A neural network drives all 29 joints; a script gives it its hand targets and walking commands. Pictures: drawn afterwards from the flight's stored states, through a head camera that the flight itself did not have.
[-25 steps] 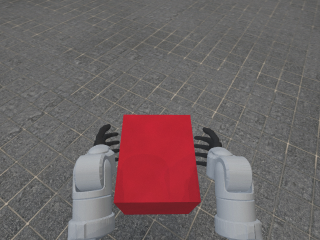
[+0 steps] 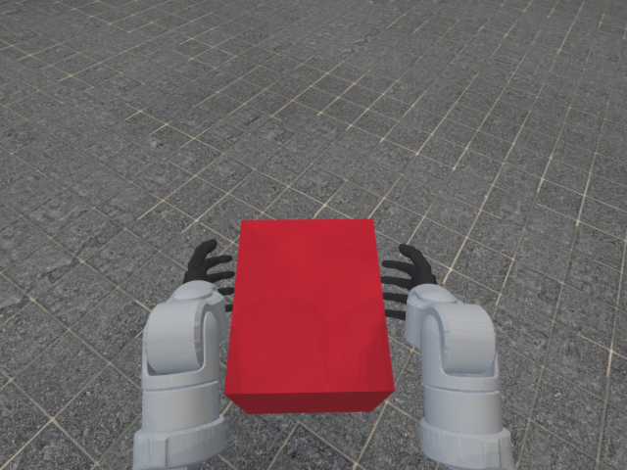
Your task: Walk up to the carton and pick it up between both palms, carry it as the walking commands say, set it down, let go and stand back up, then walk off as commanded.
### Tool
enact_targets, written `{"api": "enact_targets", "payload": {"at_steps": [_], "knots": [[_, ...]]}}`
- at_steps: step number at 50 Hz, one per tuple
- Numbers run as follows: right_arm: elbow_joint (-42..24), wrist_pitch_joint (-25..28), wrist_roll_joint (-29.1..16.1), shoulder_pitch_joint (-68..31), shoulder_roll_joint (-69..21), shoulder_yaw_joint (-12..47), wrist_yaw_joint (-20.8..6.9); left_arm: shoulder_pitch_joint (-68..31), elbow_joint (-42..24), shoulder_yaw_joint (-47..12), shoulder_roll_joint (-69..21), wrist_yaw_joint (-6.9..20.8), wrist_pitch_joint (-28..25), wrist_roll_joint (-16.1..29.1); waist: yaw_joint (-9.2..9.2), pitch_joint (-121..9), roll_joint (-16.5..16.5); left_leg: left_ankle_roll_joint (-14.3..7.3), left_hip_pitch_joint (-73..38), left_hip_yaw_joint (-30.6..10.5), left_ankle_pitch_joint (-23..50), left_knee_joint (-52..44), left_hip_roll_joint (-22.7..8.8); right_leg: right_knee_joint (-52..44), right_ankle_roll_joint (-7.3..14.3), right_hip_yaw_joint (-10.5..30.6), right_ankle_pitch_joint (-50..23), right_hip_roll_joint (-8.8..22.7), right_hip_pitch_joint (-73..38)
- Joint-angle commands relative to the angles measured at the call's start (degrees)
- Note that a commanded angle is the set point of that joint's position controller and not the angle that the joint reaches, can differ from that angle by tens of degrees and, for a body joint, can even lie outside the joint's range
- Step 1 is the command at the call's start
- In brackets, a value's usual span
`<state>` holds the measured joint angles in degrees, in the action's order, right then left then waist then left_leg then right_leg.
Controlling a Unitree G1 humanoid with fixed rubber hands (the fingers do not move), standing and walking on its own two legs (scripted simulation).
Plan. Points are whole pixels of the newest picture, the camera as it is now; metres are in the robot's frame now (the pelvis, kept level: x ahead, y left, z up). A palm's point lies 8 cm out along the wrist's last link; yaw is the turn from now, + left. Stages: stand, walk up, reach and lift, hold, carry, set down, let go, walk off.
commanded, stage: carry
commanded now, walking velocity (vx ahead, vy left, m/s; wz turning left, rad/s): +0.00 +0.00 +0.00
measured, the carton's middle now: (308, 319) +0.33 +0.01 -0.02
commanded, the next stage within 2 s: none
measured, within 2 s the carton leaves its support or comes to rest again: neither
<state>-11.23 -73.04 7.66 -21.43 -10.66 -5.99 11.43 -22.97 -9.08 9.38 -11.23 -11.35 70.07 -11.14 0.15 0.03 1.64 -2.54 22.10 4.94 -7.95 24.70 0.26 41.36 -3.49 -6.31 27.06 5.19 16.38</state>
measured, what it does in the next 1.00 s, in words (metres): steps on the spot: right foot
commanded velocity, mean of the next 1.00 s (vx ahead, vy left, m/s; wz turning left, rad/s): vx -0.03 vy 0.00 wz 0.00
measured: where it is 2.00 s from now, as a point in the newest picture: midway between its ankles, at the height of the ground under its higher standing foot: outside the picture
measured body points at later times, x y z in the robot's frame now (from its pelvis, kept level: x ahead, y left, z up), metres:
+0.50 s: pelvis +0.07 -0.01 +0.00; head +0.10 -0.01 +0.45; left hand +0.39 +0.13 +0.07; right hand +0.38 -0.14 +0.07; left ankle +0.05 +0.09 -0.74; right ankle +0.05 -0.11 -0.74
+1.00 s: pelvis +0.04 -0.01 +0.00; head +0.02 +0.00 +0.45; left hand +0.35 +0.13 +0.09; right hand +0.34 -0.13 +0.08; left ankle +0.05 +0.09 -0.74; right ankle +0.05 -0.11 -0.74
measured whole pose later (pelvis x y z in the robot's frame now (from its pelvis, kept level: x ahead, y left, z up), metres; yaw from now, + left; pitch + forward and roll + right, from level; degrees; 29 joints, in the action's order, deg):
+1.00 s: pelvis +0.04 -0.01 +0.00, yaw +0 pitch +2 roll +1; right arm -4.4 -72.3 9.6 -21.4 -10.6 -6.0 11.4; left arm -22.9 -4.4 9.4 -11.2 -12.5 70.1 -11.1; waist 0.1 -5.1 1.2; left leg -1.8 17.0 5.0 -13.4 28.4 0.6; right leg 30.7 1.0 -6.2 14.7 2.4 17.9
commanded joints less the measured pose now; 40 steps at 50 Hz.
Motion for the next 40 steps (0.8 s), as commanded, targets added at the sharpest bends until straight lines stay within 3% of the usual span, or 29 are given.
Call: {"api": "enact_targets", "payload": {"at_steps": [1,4,6,8,10,11,12,15,16,24,28,31,34,40], "knots": [[-8.2,2.5,-28.3,-30.9,-60.5,37.1,-18.6,-27.9,-7.6,-41.8,-62.6,18.1,0.3,30.3,1.43,-32.2,-12.0,-5.5,-41.8,-9.1,56.1,2.3,-15.4,-2.3,1.6,2.4,3.9,-2.0,10.8],[-9.7,3.0,-28.3,-31.8,-60.8,36.9,-18.4,-28.7,-8.8,-41.9,-63.2,17.8,0.0,31.2,1.41,-33.6,-11.7,-5.8,-39.3,-7.9,52.3,2.5,-15.1,-9.6,2.1,1.9,-0.6,-2.4,6.9],[-8.6,2.9,-27.6,-30.3,-60.3,36.6,-18.2,-27.4,-8.1,-41.8,-62.8,17.9,0.2,31.1,0.71,-32.5,-11.6,-3.9,-34.0,-5.4,48.3,3.5,-13.4,-16.6,2.4,0.8,-12.6,-2.0,1.3],[-7.8,2.8,-26.9,-29.0,-60.2,37.2,-18.2,-26.0,-7.7,-41.2,-62.0,18.2,0.4,30.9,0.11,-32.0,-7.5,-1.4,-25.2,-3.2,33.7,3.9,-10.7,-19.0,3.2,1.7,-26.9,1.0,-7.9],[-7.1,2.5,-26.7,-29.6,-60.0,37.5,-18.1,-25.4,-5.8,-40.1,-61.2,18.9,0.6,30.6,0.56,-31.0,-0.8,0.3,-17.8,-2.3,23.9,5.4,-7.8,-13.7,4.9,5.2,-48.5,5.0,-12.5],[-7.0,2.4,-26.7,-30.6,-59.7,37.5,-17.9,-25.0,-4.0,-39.6,-61.3,19.0,0.6,30.1,0.57,-30.1,1.5,1.0,-15.9,-2.3,19.7,4.6,-7.0,-11.9,5.7,5.0,-52.7,5.7,-13.0],[-5.6,2.1,-26.0,-29.6,-59.2,37.3,-17.9,-24.1,-2.6,-39.6,-60.9,19.3,1.0,29.8,0.43,-29.8,0.7,0.9,-15.6,-2.4,19.6,4.5,-6.8,-11.4,6.6,5.1,-53.7,5.8,-13.1],[-3.6,2.0,-25.9,-29.8,-59.0,36.9,-17.9,-23.6,-0.8,-38.5,-60.1,19.2,1.0,28.9,0.07,-32.1,-2.2,0.0,-17.5,-4.1,28.1,5.8,-7.9,-10.4,6.2,5.0,-47.8,4.2,-11.7],[-3.8,2.1,-25.8,-30.1,-59.2,37.0,-17.9,-23.8,-1.3,-38.4,-60.1,19.3,0.9,28.8,0.1,-32.2,-1.1,-0.2,-17.2,-4.3,30.0,6.5,-8.3,-10.1,6.0,4.7,-47.7,3.7,-11.7],[-5.2,3.0,-26.2,-29.6,-59.5,37.4,-18.0,-25.1,-3.5,-39.5,-60.5,19.1,-0.2,29.4,0.03,-32.9,-3.5,-0.8,-19.2,-4.2,33.6,7.2,-8.9,-9.6,6.4,4.4,-43.2,2.4,-9.1],[-5.3,3.2,-25.8,-29.6,-58.7,37.2,-17.9,-22.9,-1.7,-38.6,-60.4,19.1,-0.4,28.5,0.03,-32.9,-2.1,-0.7,-18.4,-4.1,29.3,6.6,-8.7,-10.2,6.4,4.8,-42.9,2.9,-9.9],[-1.9,3.4,-24.8,-28.5,-58.4,35.5,-18.3,-23.7,-0.3,-37.8,-60.1,19.1,-0.7,27.9,0.11,-32.2,-2.9,-0.6,-18.0,-4.2,26.2,6.1,-9.0,-10.9,6.5,4.9,-40.3,3.3,-9.1],[-1.4,3.3,-24.8,-28.5,-58.1,35.7,-18.2,-23.3,0.6,-38.1,-59.8,19.3,-0.5,27.9,0.07,-30.9,-3.0,-0.8,-17.6,-4.5,23.3,5.1,-9.2,-11.4,6.6,5.5,-36.2,3.3,-7.7],[1.8,3.3,-23.6,-29.1,-56.6,34.4,-18.6,-21.8,5.9,-35.8,-59.3,19.5,-0.2,26.2,-0.06,-28.0,-2.9,-1.1,-14.8,-5.6,10.7,2.4,-9.5,-14.0,6.4,6.0,-24.1,3.4,-5.8]]}}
